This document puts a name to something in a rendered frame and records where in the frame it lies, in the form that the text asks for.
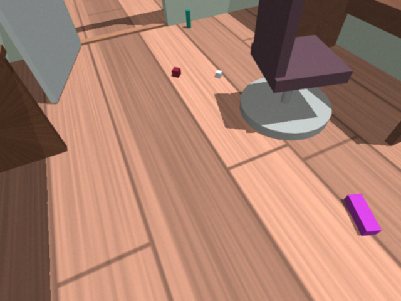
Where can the office chair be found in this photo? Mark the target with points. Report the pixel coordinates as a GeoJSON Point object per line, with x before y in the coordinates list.
{"type": "Point", "coordinates": [286, 104]}

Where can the desk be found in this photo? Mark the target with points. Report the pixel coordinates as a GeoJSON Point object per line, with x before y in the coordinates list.
{"type": "Point", "coordinates": [26, 134]}
{"type": "Point", "coordinates": [325, 18]}

